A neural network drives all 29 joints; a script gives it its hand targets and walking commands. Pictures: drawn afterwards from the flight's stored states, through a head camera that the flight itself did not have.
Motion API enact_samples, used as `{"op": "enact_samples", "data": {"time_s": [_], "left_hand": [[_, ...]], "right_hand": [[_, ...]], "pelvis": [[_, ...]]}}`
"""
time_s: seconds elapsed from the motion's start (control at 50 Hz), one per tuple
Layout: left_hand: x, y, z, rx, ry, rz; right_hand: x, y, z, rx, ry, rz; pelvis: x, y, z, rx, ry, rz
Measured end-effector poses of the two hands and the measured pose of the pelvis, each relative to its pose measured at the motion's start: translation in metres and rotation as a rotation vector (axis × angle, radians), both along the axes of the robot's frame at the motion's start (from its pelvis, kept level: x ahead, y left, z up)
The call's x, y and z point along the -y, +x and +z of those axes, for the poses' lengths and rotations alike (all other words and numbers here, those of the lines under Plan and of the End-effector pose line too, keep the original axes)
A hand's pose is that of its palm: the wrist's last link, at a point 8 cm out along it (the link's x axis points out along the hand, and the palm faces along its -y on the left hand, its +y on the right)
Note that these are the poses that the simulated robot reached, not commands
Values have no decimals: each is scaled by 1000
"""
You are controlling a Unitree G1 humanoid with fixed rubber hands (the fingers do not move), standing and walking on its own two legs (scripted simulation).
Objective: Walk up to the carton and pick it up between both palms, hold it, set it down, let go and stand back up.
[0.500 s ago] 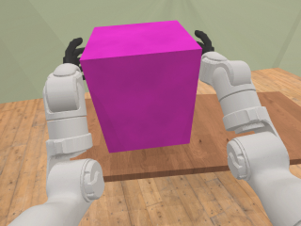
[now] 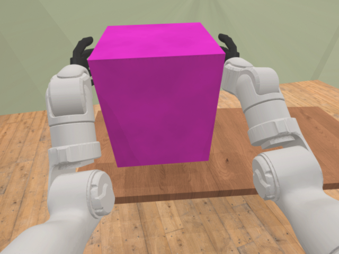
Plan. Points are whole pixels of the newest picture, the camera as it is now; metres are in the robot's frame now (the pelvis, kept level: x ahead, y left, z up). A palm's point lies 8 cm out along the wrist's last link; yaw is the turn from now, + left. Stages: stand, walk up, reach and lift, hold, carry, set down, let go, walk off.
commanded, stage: hold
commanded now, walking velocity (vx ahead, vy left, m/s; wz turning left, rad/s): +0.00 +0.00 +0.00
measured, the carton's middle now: (159, 94) +0.37 +0.01 +0.26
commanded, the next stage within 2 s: none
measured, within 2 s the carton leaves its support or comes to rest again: neither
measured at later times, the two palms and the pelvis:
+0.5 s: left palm (87, 75) +0.36 +0.15 +0.31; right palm (233, 70) +0.36 -0.15 +0.33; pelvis +0.00 +0.00 +0.00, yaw -1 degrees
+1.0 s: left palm (85, 75) +0.36 +0.16 +0.32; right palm (231, 68) +0.36 -0.14 +0.33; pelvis +0.00 +0.00 +0.00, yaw -1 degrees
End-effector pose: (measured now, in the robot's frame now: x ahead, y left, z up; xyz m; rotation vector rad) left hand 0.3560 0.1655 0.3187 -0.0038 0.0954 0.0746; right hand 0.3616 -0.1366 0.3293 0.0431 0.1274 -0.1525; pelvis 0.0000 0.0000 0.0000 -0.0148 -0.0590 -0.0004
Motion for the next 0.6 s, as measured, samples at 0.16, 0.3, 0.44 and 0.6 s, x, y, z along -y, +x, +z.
{"op": "enact_samples", "data": {"time_s": [0.16, 0.3, 0.44, 0.6], "left_hand": [[3, 1, -6, 0, 3, -4], [9, 2, -7, -3, -4, -5], [12, 3, -5, -3, -10, -1], [8, 1, -2, 1, -12, 4]], "right_hand": [[3, 0, -1, -1, 1, -7], [9, 0, -3, -5, -1, -10], [12, 1, -4, -4, -6, -7], [8, 1, -4, -2, -6, -3]], "pelvis": [[-4, 0, 0, 0, 1, -8], [-3, 0, 0, 2, 1, -15], [0, 2, 0, 5, 0, -13], [1, 3, 0, 9, 0, -6]]}}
